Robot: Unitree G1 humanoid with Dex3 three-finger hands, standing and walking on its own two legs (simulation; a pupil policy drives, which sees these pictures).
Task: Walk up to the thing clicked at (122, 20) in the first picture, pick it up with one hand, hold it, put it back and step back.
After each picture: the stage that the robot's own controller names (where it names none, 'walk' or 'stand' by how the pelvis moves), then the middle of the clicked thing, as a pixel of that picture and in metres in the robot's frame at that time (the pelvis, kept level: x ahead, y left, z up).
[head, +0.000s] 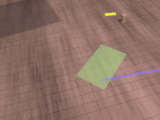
stand; (123, 18) +1.89 -0.54 -0.72
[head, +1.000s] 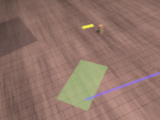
walk; (100, 29) +1.79 -0.07 -0.69
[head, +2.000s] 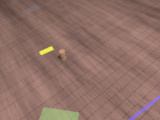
walk; (62, 55) +1.17 +0.31 -0.72
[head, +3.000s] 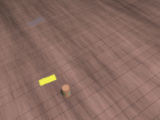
walk; (66, 91) +0.73 +0.22 -0.71
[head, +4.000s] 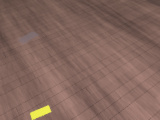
walk; out of the picture +0.44 +0.16 -0.70
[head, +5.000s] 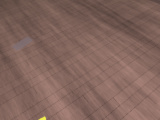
stand; out of the picture +0.34 +0.19 -0.72
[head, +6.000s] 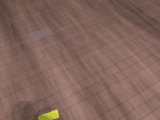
stand; out of the picture +0.31 +0.13 -0.71
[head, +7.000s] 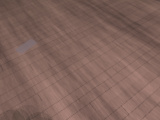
stand; out of the picture +0.25 +0.13 -0.72
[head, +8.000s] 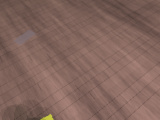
stand; out of the picture +0.29 +0.14 -0.72
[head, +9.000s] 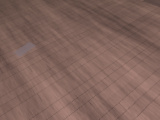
stand; out of the picture +0.30 +0.13 -0.72
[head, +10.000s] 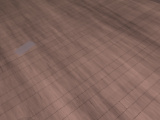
stand; out of the picture +0.29 +0.14 -0.73
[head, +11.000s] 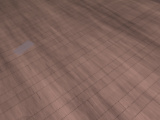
stand; out of the picture +0.29 +0.15 -0.73
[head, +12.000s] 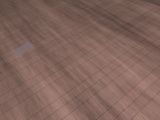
stand; out of the picture +0.30 +0.15 -0.73
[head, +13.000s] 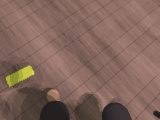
go down; (53, 97) +0.34 +0.16 -0.47
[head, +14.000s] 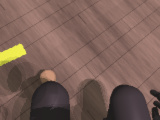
go down; (49, 79) +0.38 +0.18 -0.31
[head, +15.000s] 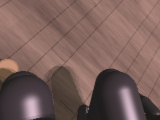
close in; (8, 72) +0.36 +0.22 -0.23
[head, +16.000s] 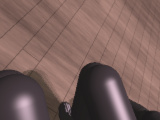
close; out of the picture +0.37 +0.22 -0.21
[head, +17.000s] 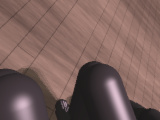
close; out of the picture +0.36 +0.22 -0.21
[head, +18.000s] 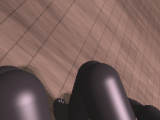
lift; out of the picture +0.34 +0.22 -0.22
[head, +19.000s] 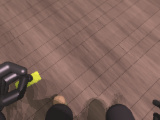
close; (60, 103) +0.35 +0.16 -0.48
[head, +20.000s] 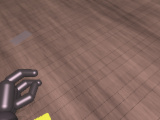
hold; out of the picture +0.31 +0.13 -0.67
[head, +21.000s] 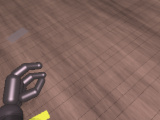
stand; out of the picture +0.31 +0.14 -0.67
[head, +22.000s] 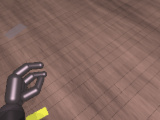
stand; out of the picture +0.31 +0.14 -0.67
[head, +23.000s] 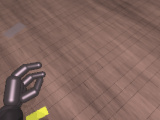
stand; out of the picture +0.31 +0.14 -0.66
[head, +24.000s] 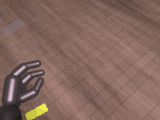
stand; out of the picture +0.31 +0.14 -0.65
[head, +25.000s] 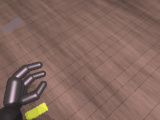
stand; out of the picture +0.31 +0.14 -0.64
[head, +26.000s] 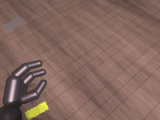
stand; out of the picture +0.31 +0.14 -0.63
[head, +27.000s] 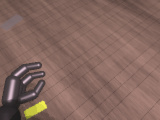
stand; out of the picture +0.31 +0.14 -0.64
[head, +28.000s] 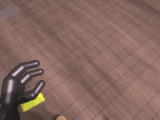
stand; out of the picture +0.32 +0.14 -0.61
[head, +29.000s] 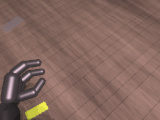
stand; out of the picture +0.31 +0.14 -0.63
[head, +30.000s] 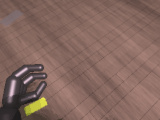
stand; out of the picture +0.31 +0.14 -0.62
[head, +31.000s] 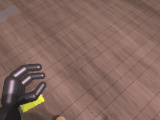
close; out of the picture +0.32 +0.14 -0.60
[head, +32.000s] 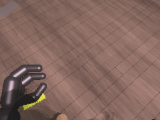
close; out of the picture +0.32 +0.14 -0.59
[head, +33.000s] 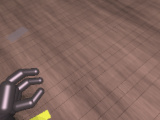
close; out of the picture +0.30 +0.13 -0.65
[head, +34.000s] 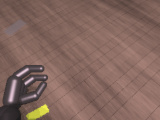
stand; out of the picture +0.31 +0.14 -0.65
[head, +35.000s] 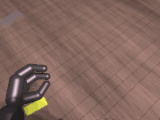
close; out of the picture +0.32 +0.14 -0.62
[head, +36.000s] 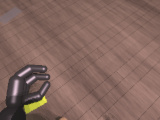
close; out of the picture +0.32 +0.14 -0.60
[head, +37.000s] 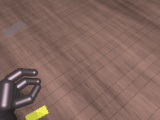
hold; out of the picture +0.31 +0.14 -0.64
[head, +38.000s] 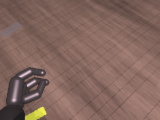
hold; out of the picture +0.30 +0.14 -0.66
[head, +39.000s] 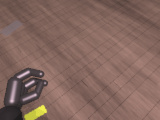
stand; out of the picture +0.31 +0.14 -0.65
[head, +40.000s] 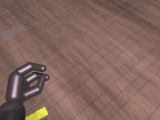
close; out of the picture +0.31 +0.14 -0.66
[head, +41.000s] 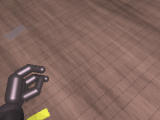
stand; out of the picture +0.31 +0.14 -0.66
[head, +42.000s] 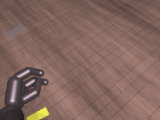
close; out of the picture +0.31 +0.14 -0.67
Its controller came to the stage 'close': yes
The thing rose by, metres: 0.01
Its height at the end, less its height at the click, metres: +0.00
